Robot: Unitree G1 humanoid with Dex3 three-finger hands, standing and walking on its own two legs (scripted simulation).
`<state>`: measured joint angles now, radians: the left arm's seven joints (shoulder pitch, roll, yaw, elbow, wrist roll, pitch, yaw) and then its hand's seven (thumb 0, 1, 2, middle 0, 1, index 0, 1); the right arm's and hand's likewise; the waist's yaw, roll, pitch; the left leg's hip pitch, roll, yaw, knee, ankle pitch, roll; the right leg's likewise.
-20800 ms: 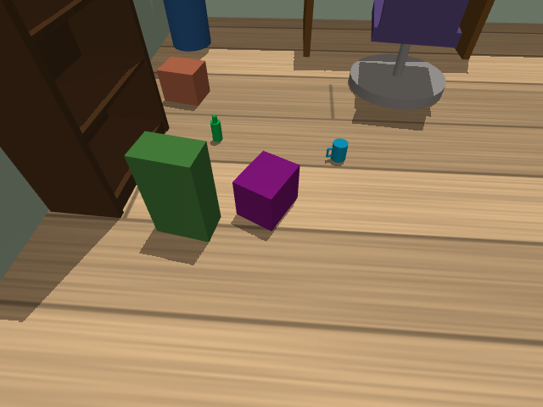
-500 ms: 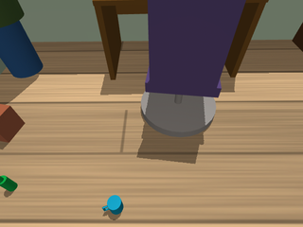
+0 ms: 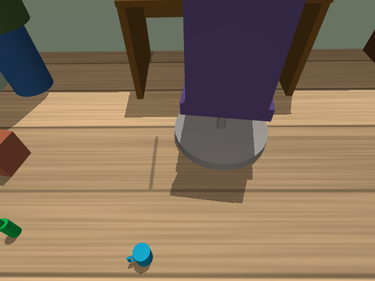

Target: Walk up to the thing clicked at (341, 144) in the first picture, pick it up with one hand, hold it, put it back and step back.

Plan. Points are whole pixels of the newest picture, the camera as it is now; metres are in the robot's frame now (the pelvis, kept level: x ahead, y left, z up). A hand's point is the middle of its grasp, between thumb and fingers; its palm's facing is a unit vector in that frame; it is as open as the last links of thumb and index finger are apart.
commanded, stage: stand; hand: left
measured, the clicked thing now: (139, 256) +0.36 +0.26 -0.73
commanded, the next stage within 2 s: walk up in 0.84 s
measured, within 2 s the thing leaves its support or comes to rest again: neither
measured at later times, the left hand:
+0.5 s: hand out of the picture +0.08 +0.25 -0.16, palm faces -0.03 -0.93 -0.35, open 7.4 cm
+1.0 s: hand out of the picture +0.07 +0.26 -0.16, palm faces -0.02 -0.93 -0.36, open 7.4 cm
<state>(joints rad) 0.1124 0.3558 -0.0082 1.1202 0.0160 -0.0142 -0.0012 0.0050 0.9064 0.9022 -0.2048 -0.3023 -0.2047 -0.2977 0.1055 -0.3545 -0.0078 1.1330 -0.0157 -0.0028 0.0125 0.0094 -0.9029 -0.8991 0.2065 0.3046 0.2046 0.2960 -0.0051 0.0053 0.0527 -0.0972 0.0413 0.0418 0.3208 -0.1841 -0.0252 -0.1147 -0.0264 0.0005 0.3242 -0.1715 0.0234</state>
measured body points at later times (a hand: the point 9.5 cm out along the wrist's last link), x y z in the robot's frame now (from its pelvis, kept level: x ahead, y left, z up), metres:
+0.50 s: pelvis +0.01 +0.00 +0.00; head +0.02 +0.00 +0.45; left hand +0.08 +0.30 -0.13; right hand +0.08 -0.30 -0.13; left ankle -0.01 +0.13 -0.75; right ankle +0.00 -0.13 -0.75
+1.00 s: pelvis -0.01 +0.00 +0.00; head +0.02 +0.00 +0.45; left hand +0.08 +0.31 -0.13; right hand +0.07 -0.31 -0.14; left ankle -0.01 +0.13 -0.75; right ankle +0.00 -0.13 -0.75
